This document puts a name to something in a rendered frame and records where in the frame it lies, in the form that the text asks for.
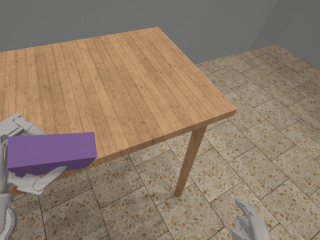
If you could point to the robot left hand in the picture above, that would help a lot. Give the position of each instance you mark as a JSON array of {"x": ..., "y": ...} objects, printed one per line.
[{"x": 14, "y": 126}]

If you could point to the sponge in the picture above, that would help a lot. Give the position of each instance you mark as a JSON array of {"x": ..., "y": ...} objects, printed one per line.
[{"x": 40, "y": 154}]

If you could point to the robot right hand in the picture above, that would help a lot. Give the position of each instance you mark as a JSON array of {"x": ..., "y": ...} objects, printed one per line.
[{"x": 254, "y": 228}]

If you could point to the left robot forearm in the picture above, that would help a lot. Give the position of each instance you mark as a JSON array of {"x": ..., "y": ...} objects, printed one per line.
[{"x": 8, "y": 217}]

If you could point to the table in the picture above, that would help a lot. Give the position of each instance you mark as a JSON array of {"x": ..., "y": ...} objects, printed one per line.
[{"x": 132, "y": 89}]

